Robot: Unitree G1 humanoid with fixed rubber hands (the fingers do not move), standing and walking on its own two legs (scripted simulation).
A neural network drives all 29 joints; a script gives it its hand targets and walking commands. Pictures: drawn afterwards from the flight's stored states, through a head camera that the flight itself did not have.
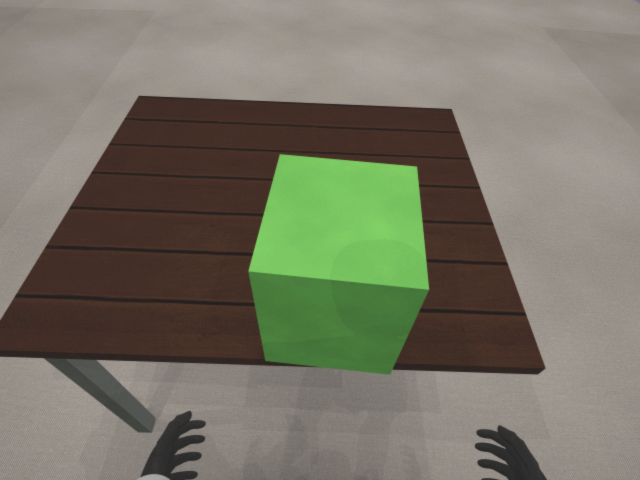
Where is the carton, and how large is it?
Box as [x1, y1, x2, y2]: [248, 154, 428, 374]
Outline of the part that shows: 280,154 248,271 265,360 389,374 428,290 416,166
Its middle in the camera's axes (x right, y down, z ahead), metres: +0.02 +0.05 +0.59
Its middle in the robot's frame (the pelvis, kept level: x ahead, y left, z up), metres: +0.41 +0.01 -0.01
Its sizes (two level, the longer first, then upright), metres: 0.210 0.200 0.250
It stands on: a table, 0.64 m high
